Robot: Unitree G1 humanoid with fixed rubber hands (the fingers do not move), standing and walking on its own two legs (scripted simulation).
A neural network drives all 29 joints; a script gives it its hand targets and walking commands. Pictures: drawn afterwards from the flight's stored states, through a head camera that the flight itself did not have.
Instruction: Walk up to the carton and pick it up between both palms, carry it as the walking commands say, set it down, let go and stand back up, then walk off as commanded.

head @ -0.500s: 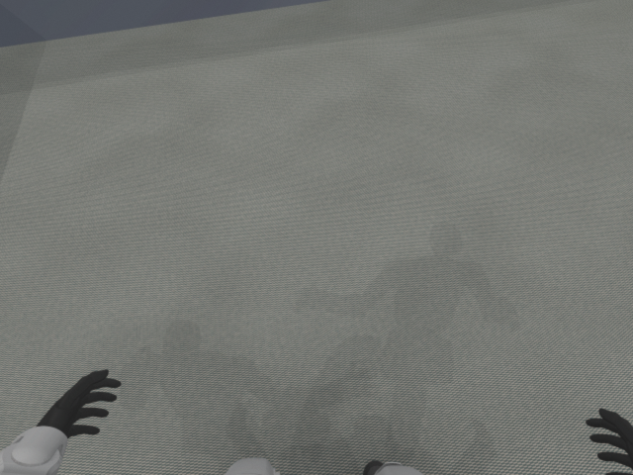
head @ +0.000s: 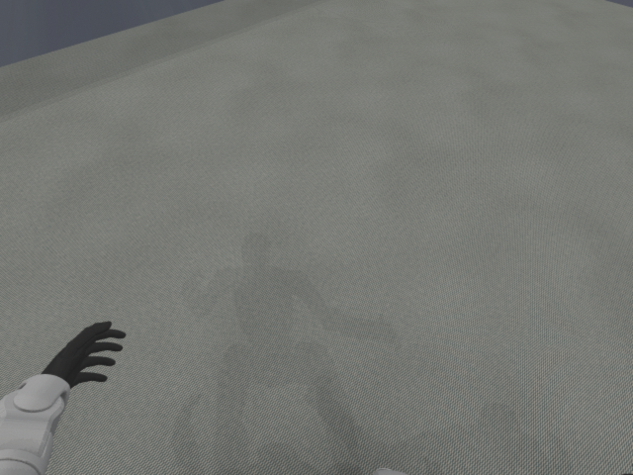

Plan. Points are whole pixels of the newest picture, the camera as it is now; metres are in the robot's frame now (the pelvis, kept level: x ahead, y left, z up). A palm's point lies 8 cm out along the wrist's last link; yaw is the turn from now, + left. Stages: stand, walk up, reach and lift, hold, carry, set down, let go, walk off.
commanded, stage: walk up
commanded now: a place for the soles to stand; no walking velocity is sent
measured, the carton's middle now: out of the picture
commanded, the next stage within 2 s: none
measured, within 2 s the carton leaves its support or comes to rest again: neither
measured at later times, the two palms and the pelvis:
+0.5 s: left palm (255, 243) +0.49 +0.10 -0.06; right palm out of the picture +0.07 -0.48 -0.02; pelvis +0.17 -0.10 +0.00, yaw -31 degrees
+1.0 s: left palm (387, 182) +0.71 -0.18 -0.10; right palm out of the picture +0.16 -0.62 -0.07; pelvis +0.37 -0.31 -0.02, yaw -51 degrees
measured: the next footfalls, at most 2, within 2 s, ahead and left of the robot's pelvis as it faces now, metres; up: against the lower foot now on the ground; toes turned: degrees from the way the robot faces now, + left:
right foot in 0.06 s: +0.11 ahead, -0.19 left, +0.00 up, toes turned -8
left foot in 0.32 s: +0.24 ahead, +0.03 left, +0.00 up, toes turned -12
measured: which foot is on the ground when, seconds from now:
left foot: down 0.00-0.10, up 0.12-0.30, down 0.32-0.68, up 0.70-0.94, down 0.96-1.00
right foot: up 0.00-0.04, down 0.06-0.32, up 0.34-0.66, down 0.68-0.96, up 0.98-1.00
